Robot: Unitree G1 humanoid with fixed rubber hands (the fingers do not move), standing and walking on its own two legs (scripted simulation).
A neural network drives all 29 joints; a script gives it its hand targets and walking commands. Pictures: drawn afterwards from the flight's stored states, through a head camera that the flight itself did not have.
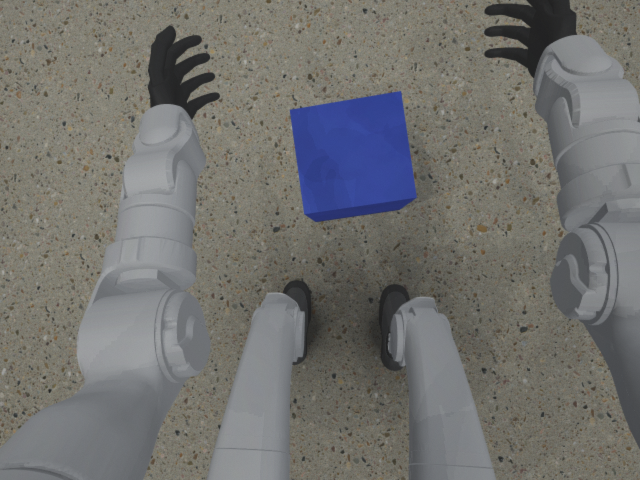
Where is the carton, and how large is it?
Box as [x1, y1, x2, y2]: [290, 91, 416, 221]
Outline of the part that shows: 400,91 290,110 304,213 315,221 388,211 399,209 416,197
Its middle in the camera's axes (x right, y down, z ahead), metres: +0.07 -0.15 +0.85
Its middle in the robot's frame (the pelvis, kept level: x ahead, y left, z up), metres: +0.51 +0.01 -0.52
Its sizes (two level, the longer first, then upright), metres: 0.210 0.200 0.250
